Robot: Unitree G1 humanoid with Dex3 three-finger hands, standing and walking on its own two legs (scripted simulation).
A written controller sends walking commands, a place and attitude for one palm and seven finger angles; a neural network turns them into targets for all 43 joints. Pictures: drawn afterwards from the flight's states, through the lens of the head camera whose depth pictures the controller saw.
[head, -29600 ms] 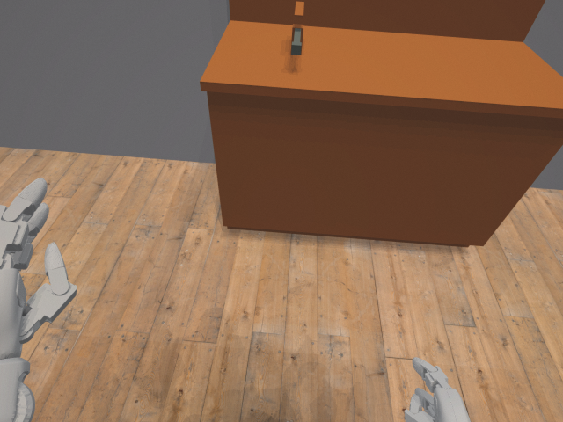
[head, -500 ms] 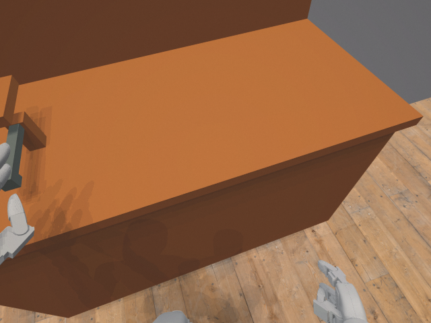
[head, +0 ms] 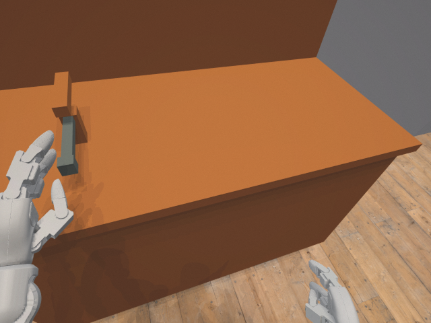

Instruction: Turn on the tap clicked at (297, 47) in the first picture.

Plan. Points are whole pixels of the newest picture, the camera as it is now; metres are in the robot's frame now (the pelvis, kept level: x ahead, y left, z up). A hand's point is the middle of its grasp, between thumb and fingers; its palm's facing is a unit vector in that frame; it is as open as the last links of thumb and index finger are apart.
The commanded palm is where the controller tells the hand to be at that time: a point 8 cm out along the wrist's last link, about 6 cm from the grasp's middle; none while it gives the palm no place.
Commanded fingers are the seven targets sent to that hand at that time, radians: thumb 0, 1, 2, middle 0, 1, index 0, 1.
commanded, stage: come to a stop and stand still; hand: left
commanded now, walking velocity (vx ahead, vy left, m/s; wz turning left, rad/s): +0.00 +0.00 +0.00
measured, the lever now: (67, 165) +0.35 +0.32 +0.08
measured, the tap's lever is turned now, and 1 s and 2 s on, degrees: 0 0 0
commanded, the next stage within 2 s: look again from close up in 1.70 s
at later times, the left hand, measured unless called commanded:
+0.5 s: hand out of the picture +0.16 +0.31 +0.16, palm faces +0.45 -0.82 -0.36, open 7.4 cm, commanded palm +0.10 +0.33 +0.18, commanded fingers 0.00 0.90 0.90 -0.20 -0.30 -0.20 -0.30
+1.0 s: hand out of the picture +0.16 +0.35 +0.16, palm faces +0.45 -0.85 -0.29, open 7.5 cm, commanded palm +0.09 +0.38 +0.18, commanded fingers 0.00 0.90 0.90 -0.20 -0.30 -0.20 -0.30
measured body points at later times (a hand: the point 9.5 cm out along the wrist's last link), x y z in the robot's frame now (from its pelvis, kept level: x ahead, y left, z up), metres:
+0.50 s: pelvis -0.04 +0.04 +0.00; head -0.04 +0.07 +0.45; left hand +0.13 +0.35 +0.18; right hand +0.15 -0.18 -0.06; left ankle +0.06 +0.06 -0.73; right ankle +0.01 -0.12 -0.73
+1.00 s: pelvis -0.07 +0.09 +0.00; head -0.06 +0.13 +0.44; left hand +0.13 +0.39 +0.18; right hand +0.12 -0.12 -0.06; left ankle -0.05 +0.18 -0.74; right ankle -0.04 -0.04 -0.72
